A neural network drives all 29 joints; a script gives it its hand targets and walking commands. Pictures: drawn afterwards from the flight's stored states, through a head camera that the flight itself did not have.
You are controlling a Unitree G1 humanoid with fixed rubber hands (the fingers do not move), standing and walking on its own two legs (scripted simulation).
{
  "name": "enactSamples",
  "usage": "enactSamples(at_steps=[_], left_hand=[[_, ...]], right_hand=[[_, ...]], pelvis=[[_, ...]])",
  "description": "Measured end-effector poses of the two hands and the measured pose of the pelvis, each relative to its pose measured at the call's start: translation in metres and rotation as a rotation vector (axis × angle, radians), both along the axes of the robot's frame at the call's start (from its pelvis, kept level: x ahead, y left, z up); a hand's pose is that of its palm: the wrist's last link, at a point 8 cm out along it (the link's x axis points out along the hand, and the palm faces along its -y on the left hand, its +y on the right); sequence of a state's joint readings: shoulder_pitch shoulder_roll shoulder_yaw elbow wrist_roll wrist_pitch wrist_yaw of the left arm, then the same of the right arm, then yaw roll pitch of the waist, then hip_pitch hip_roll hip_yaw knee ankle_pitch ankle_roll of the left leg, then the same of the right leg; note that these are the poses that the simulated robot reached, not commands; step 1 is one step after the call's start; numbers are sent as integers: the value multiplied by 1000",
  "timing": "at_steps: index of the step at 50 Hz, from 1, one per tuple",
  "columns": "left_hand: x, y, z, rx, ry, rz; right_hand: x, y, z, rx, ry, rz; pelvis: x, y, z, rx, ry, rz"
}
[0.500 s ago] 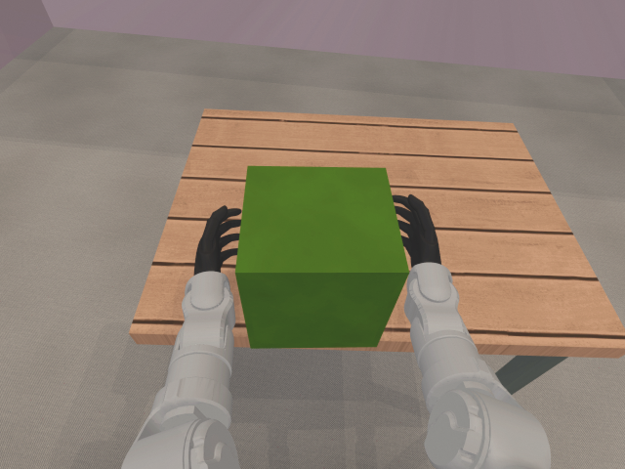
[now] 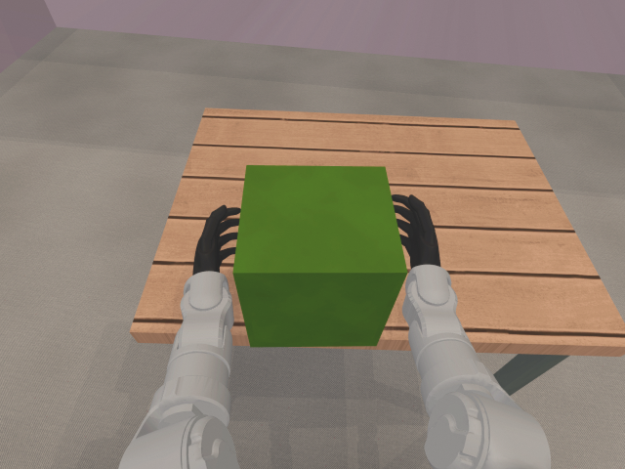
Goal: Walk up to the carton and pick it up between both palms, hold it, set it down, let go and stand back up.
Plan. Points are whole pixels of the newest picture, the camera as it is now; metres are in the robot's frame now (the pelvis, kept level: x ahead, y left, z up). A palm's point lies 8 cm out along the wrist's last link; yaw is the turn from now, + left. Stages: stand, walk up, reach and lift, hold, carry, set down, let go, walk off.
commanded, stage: reach and lift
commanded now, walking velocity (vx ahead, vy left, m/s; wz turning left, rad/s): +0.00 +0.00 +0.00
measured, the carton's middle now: (315, 260) +0.41 +0.01 +0.01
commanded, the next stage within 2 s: none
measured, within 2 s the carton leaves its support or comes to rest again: leaves its support in 0.30 s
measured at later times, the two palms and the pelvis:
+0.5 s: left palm (203, 271) +0.37 +0.16 +0.04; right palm (419, 247) +0.39 -0.12 +0.07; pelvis -0.01 +0.00 +0.00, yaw +1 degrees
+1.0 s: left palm (206, 268) +0.37 +0.16 +0.05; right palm (425, 245) +0.38 -0.12 +0.09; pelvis -0.02 +0.00 +0.00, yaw +0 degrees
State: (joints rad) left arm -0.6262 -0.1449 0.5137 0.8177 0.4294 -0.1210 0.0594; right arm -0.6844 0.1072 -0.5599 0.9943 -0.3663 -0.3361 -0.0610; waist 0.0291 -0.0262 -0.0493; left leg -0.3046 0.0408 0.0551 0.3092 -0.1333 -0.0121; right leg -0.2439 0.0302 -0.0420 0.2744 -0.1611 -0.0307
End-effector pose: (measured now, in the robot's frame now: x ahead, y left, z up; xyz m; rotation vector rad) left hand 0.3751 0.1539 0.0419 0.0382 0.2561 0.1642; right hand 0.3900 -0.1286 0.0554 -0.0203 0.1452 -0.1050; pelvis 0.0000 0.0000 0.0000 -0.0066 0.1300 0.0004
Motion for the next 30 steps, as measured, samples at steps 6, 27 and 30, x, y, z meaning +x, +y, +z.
enactSamples(at_steps=[6, 27, 30], left_hand=[[0, 0, 0, -6, -2, 3], [-10, 7, 1, -12, -68, 25], [-11, 7, 1, -15, -71, 25]], right_hand=[[1, 0, 0, -11, -7, 4], [-1, 9, 21, -62, -92, 45], [-2, 8, 22, -69, -96, 47]], pelvis=[[0, -1, 0, -3, 8, 2], [-10, -4, -1, -8, 45, 18], [-12, -3, -1, -7, 50, 15]])
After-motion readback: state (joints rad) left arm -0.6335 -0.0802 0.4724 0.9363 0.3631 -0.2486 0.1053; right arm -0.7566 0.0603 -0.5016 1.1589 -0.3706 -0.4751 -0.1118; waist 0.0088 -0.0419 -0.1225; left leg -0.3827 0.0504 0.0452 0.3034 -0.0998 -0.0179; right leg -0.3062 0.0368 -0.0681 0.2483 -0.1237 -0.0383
